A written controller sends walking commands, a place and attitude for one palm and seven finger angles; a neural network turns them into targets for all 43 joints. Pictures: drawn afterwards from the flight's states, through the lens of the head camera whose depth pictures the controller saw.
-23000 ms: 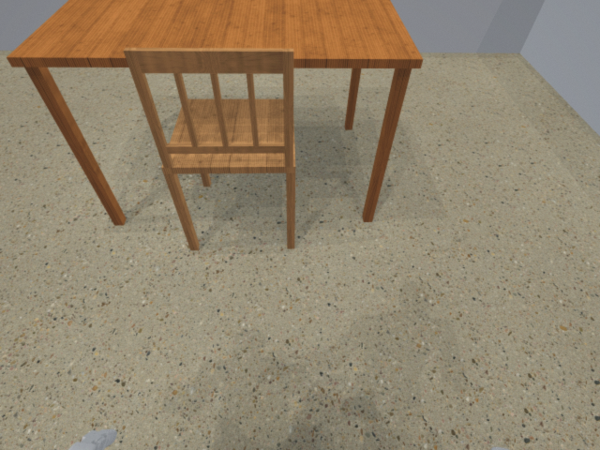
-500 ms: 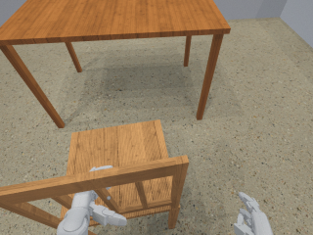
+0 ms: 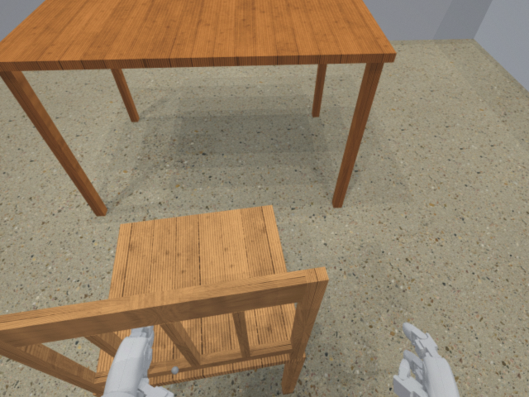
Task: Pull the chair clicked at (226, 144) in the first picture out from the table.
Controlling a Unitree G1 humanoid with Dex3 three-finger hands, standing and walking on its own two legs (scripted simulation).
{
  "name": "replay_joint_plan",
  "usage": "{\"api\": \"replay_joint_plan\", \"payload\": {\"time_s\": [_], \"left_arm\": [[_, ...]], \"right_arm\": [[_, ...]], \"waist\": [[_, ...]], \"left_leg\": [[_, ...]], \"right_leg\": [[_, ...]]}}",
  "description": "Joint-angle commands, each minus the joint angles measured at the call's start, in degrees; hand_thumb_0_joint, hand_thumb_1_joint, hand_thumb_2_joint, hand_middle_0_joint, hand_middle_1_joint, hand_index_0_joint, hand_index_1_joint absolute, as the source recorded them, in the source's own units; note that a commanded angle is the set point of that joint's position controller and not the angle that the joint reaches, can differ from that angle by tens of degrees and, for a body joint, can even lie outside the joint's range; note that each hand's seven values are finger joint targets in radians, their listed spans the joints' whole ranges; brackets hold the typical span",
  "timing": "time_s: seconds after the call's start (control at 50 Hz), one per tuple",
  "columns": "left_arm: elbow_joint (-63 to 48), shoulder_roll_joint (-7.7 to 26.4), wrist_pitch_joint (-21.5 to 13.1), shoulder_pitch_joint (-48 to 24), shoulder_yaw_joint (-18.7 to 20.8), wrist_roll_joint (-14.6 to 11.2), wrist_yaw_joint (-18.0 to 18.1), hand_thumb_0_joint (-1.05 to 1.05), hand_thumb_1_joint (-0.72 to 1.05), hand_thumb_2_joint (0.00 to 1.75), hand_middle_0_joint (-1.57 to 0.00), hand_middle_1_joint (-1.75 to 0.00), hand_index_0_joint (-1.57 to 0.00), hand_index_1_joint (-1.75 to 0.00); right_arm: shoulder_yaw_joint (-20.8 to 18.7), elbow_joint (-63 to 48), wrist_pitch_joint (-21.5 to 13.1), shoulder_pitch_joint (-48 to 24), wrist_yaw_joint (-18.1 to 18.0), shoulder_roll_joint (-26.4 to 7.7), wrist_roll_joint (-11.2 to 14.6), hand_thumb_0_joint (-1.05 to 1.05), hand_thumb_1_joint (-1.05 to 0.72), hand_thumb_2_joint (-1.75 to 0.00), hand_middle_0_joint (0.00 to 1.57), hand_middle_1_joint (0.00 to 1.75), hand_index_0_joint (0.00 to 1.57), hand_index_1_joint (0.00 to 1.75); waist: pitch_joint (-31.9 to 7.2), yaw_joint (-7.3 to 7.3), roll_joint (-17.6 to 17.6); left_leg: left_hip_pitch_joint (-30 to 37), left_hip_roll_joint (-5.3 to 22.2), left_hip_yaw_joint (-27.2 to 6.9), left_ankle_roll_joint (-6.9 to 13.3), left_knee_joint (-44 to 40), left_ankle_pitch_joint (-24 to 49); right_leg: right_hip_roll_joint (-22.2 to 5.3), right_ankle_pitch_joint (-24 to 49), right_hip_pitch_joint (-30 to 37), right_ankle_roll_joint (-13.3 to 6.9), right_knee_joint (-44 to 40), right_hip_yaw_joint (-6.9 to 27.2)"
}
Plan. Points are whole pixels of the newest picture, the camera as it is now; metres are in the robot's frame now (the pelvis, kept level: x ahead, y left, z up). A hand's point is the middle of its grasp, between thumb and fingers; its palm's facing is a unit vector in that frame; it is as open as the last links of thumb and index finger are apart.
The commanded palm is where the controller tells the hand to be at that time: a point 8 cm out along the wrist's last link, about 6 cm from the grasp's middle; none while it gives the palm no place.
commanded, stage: draw the fingers out of the gap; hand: left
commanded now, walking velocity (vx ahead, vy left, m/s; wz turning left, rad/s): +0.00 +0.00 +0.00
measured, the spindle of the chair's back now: (183, 342) +0.23 +0.14 -0.07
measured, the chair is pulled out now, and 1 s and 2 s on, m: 0.63 0.63 0.62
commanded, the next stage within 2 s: draw the hand back to the body in 0.54 s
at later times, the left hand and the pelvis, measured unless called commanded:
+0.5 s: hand out of the picture +0.11 +0.13 -0.02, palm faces +0.04 -0.99 -0.17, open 17.5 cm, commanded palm +0.07 +0.18 +0.00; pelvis -0.01 +0.00 -0.01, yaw +1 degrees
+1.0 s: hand out of the picture +0.11 +0.15 +0.03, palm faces +0.06 -1.00 -0.06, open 17.4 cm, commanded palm +0.07 +0.22 +0.07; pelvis -0.02 -0.01 -0.03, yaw +0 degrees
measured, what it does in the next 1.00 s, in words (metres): stands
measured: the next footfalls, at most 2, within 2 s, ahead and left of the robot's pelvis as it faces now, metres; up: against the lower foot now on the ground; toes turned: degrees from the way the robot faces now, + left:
none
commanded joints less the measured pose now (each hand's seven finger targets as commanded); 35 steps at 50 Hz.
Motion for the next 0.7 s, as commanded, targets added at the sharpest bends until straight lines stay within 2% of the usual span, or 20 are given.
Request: {"api": "replay_joint_plan", "payload": {"time_s": [0.0, 0.04, 0.08, 0.14, 0.16, 0.18, 0.2, 0.24, 0.28, 0.34, 0.36, 0.38, 0.4, 0.44, 0.48, 0.58, 0.62, 0.64, 0.66, 0.68], "left_arm": [[-15.3, 2.9, -4.3, 4.3, 0.0, 1.2, 0.6, 0.00, -0.55, 0.20, 0.00, 0.00, 0.00, 0.00], [-16.0, 2.5, -4.6, 5.5, -0.9, 1.5, 0.8, 0.00, -0.55, 0.20, 0.00, 0.00, 0.00, 0.00], [-16.9, 3.4, -4.8, 5.2, -0.5, 1.9, 1.0, 0.00, -0.55, 0.20, 0.00, 0.00, 0.00, 0.00], [-17.9, 3.1, -5.2, 7.3, -1.1, 2.3, 1.2, 0.00, -0.55, 0.20, 0.00, 0.00, 0.00, 0.00], [-18.7, 2.6, -5.3, 7.3, -2.0, 2.2, 1.1, 0.00, -0.55, 0.20, 0.00, 0.00, 0.00, 0.00], [-19.1, 3.4, -5.1, 8.9, -1.0, 2.3, 1.2, 0.00, -0.55, 0.20, 0.00, 0.00, 0.00, 0.00], [-19.7, 2.4, -5.0, 10.5, -2.1, 2.3, 1.2, 0.00, -0.55, 0.20, 0.00, 0.00, 0.00, 0.00], [-19.3, 2.4, -4.6, 11.7, -2.1, 2.2, 1.0, 0.00, -0.55, 0.20, 0.00, 0.00, 0.00, 0.00], [-19.2, 3.3, -4.1, 13.0, -1.3, 2.4, 0.9, 0.00, -0.55, 0.20, 0.00, 0.00, 0.00, 0.00], [-20.1, 3.5, -3.9, 14.3, -1.0, 2.4, 0.6, 0.00, -0.55, 0.20, 0.00, 0.00, 0.00, 0.00], [-20.6, 3.6, -4.1, 15.3, -0.8, 2.3, 0.5, 0.00, -0.55, 0.20, 0.00, 0.00, 0.00, 0.00], [-20.4, 4.6, -3.9, 17.0, 0.9, 2.1, 0.6, 0.00, -0.55, 0.20, 0.00, 0.00, 0.00, 0.00], [-20.8, 3.6, -4.2, 17.8, -0.3, 2.0, 0.3, 0.00, -0.55, 0.20, 0.00, 0.00, 0.00, 0.00], [-22.4, 2.7, -4.9, 19.5, -1.5, 1.9, -0.3, 0.00, -0.55, 0.20, 0.00, 0.00, 0.00, 0.00], [-22.8, 3.7, -5.4, 19.1, -0.8, 1.7, -0.6, 0.00, -0.55, 0.20, 0.00, 0.00, 0.00, 0.00], [-23.4, 3.5, -6.5, 25.5, -0.6, 2.1, -1.3, 0.00, -0.55, 0.20, 0.00, 0.00, 0.00, 0.00], [-24.1, 3.2, -7.0, 28.0, -1.0, 2.3, -1.4, 0.00, -0.55, 0.20, 0.00, 0.00, 0.00, 0.00], [-24.2, 3.6, -7.2, 27.5, -0.8, 2.3, -1.5, 0.00, -0.55, 0.20, 0.00, 0.00, 0.00, 0.00], [-30.3, -0.3, -13.6, 23.5, 0.7, -3.9, -2.1, 0.00, -0.55, 0.20, 0.00, 0.00, 0.00, 0.00], [-28.5, 2.5, -16.6, 23.7, 2.3, -3.7, -2.3, 0.00, -0.55, 0.20, 0.00, 0.00, 0.00, 0.00]], "right_arm": [[-2.8, -9.9, -3.4, -4.3, -0.4, -5.9, 0.1, 0.00, -0.90, -0.90, 0.20, 0.30, 0.20, 0.30], [-2.7, -10.2, -3.4, -4.2, -0.5, -5.9, 0.1, 0.00, -0.90, -0.90, 0.20, 0.30, 0.20, 0.30], [-2.6, -10.4, -3.5, -4.5, -0.8, -6.0, 0.0, 0.00, -0.90, -0.90, 0.20, 0.30, 0.20, 0.30], [-2.5, -11.0, -3.6, -4.3, -1.1, -5.8, 0.1, 0.00, -0.90, -0.90, 0.20, 0.30, 0.20, 0.30], [-2.3, -11.2, -3.7, -4.6, -1.0, -5.7, 0.2, 0.00, -0.90, -0.90, 0.20, 0.30, 0.20, 0.30], [-2.6, -11.3, -3.6, -4.6, -1.1, -5.7, 0.2, 0.00, -0.90, -0.90, 0.20, 0.30, 0.20, 0.30], [-2.4, -11.7, -3.7, -4.8, -1.1, -5.5, 0.3, 0.00, -0.90, -0.90, 0.20, 0.30, 0.20, 0.30], [-2.4, -11.8, -3.3, -5.0, -1.1, -5.3, 0.3, 0.00, -0.90, -0.90, 0.20, 0.30, 0.20, 0.30], [-2.5, -12.0, -3.1, -5.6, -1.3, -5.2, 0.3, 0.00, -0.90, -0.90, 0.20, 0.30, 0.20, 0.30], [-2.4, -12.6, -2.6, -5.7, -1.5, -4.9, 0.4, 0.00, -0.90, -0.90, 0.20, 0.30, 0.20, 0.30], [-2.4, -12.7, -2.6, -5.8, -1.6, -4.7, 0.4, 0.00, -0.90, -0.90, 0.20, 0.30, 0.20, 0.30], [-2.8, -12.6, -2.4, -6.0, -1.7, -4.5, 0.4, 0.00, -0.90, -0.90, 0.20, 0.30, 0.20, 0.30], [-2.7, -12.8, -2.5, -5.9, -1.7, -4.6, 0.6, 0.00, -0.90, -0.90, 0.20, 0.30, 0.20, 0.30], [-2.8, -13.2, -2.7, -6.0, -1.7, -4.4, 0.7, 0.00, -0.90, -0.90, 0.20, 0.30, 0.20, 0.30], [-3.1, -12.8, -2.8, -5.7, -1.9, -4.5, 0.7, 0.00, -0.90, -0.90, 0.20, 0.30, 0.20, 0.30], [-3.8, -13.1, -3.1, -6.1, -2.1, -4.0, 0.9, 0.00, -0.90, -0.90, 0.20, 0.30, 0.20, 0.30], [-3.9, -13.3, -3.0, -6.3, -2.1, -3.7, 1.0, 0.00, -0.90, -0.90, 0.20, 0.30, 0.20, 0.30], [-4.0, -13.3, -2.9, -6.2, -2.1, -3.7, 1.0, 0.00, -0.90, -0.90, 0.20, 0.30, 0.20, 0.30], [-4.1, -12.9, -4.1, -5.3, -2.1, -3.4, 1.1, 0.00, -0.90, -0.90, 0.20, 0.30, 0.20, 0.30], [-4.4, -11.4, -4.8, -5.1, -2.2, -3.6, 1.1, 0.00, -0.90, -0.90, 0.20, 0.30, 0.20, 0.30]], "waist": [[-7.3, 0.19, -0.9], [-6.6, -0.32, -2.8], [-5.4, -0.11, -1.8], [-6.2, -0.04, -2.5], [-5.8, -0.08, -1.0], [-6.7, 0.50, -0.7], [-7.1, 0.42, -1.6], [-5.7, 0.32, -3.1], [-4.8, 0.59, -2.4], [-4.5, 0.64, -3.4], [-4.8, 0.88, -2.4], [-4.8, 1.43, -2.8], [-4.6, 0.97, -3.4], [-4.5, 1.04, -1.9], [-4.3, 0.57, -2.3], [-4.6, 1.41, -2.7], [-5.0, 1.55, -2.5], [-4.7, 1.13, -3.6], [-4.1, 1.07, -5.8], [-4.7, 1.24, -4.7]], "left_leg": [[3.7, 0.0, 1.0, 1.8, -5.0, 22.7], [2.7, -0.1, 0.8, 2.0, -4.6, 20.4], [1.5, -0.3, 0.6, 2.0, -4.7, 17.9], [1.3, -0.5, 0.6, 2.2, -4.1, 15.8], [1.0, -0.6, 0.5, 2.1, -4.1, 15.3], [1.0, -0.5, 0.3, 2.1, -4.2, 15.9], [1.2, -0.6, 0.5, 2.2, -3.8, 15.6], [-0.4, -0.6, 0.5, 2.2, -3.7, 14.1], [-1.3, -0.7, 0.6, 2.4, -3.5, 13.3], [-2.3, -0.8, 0.7, 2.5, -3.2, 11.5], [-2.4, -0.9, 0.8, 2.5, -2.9, 11.6], [-2.9, -0.9, 0.7, 2.5, -2.9, 12.0], [-2.7, -0.8, 1.0, 2.5, -2.5, 11.8], [-2.7, -0.9, 1.0, 2.6, -2.3, 11.9], [-3.2, -0.8, 0.7, 2.7, -1.9, 11.8], [-4.2, -0.9, 0.8, 2.7, -1.2, 12.0], [-4.4, -1.1, 1.0, 2.8, -0.7, 11.8], [-4.9, -1.1, 1.0, 2.9, -0.2, 11.9], [-5.9, -1.6, 1.1, 2.5, 1.4, 12.6], [-6.3, -1.4, 1.2, 2.5, 1.9, 12.8]], "right_leg": [[0.0, 20.1, 5.2, -1.5, -4.6, -2.2], [0.2, 18.0, 3.8, -1.2, -4.6, -2.3], [0.3, 15.1, 2.7, -1.5, -4.5, -2.2], [0.4, 12.5, 1.7, -1.3, -4.1, -2.1], [0.3, 11.9, 1.5, -1.4, -4.0, -2.0], [0.3, 12.1, 2.1, -1.7, -3.8, -2.1], [0.3, 12.1, 2.0, -1.4, -3.8, -2.0], [0.4, 11.1, 1.7, -1.3, -4.0, -1.9], [0.4, 10.4, 1.7, -1.5, -4.3, -1.6], [0.5, 8.5, 1.3, -1.3, -4.3, -1.3], [0.4, 8.6, 1.4, -1.3, -4.3, -1.2], [0.5, 9.0, 2.0, -1.6, -4.4, -1.2], [0.4, 9.1, 1.6, -1.3, -4.3, -1.0], [0.5, 9.1, 1.0, -1.3, -4.1, -1.1], [0.6, 9.0, 0.7, -1.5, -4.2, -0.9], [0.7, 9.3, 0.4, -1.6, -3.3, -1.1], [0.6, 9.1, -0.1, -1.4, -2.9, -1.1], [0.6, 9.7, -0.3, -1.3, -2.9, -0.8], [1.3, 11.2, -2.0, -1.2, -2.0, -2.2], [1.4, 11.4, -2.0, -1.6, -1.4, -1.7]]}}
